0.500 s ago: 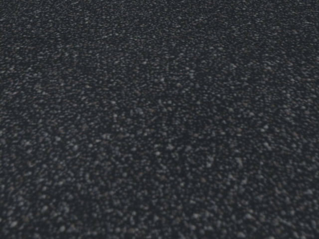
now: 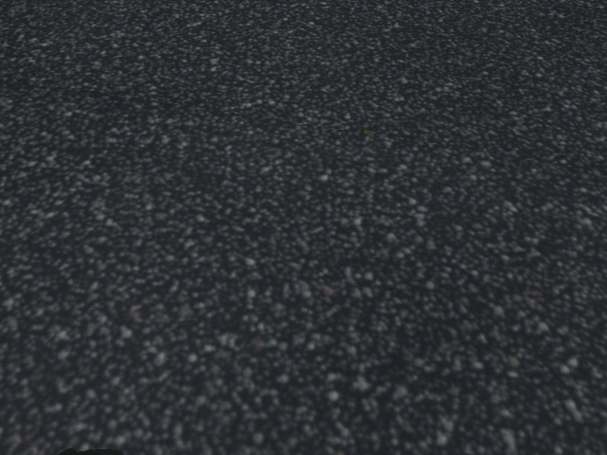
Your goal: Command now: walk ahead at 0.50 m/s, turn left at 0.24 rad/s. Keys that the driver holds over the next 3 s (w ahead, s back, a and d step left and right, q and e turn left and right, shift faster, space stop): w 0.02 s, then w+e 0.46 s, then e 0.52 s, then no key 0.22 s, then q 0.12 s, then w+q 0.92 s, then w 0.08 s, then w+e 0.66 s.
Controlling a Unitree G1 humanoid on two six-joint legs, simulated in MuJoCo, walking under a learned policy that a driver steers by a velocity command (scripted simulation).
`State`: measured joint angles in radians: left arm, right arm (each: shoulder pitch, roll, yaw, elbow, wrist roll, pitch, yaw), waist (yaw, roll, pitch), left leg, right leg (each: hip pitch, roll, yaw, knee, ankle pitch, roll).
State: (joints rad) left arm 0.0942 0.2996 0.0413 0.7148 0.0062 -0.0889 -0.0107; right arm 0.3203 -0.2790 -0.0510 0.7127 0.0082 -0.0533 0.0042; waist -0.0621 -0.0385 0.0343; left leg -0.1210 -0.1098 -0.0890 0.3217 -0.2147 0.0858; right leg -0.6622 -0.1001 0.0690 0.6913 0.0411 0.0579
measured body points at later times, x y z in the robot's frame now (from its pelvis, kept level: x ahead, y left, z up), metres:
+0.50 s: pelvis +0.28 -0.07 +0.00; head +0.31 -0.09 +0.45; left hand +0.36 +0.20 -0.11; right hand +0.45 -0.35 -0.08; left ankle +0.47 +0.09 -0.69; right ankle +0.24 -0.15 -0.75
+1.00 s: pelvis +0.44 -0.07 -0.01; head +0.48 -0.10 +0.44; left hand +0.71 +0.11 -0.10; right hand +0.44 -0.39 -0.11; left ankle +0.54 +0.02 -0.75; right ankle +0.42 -0.21 -0.71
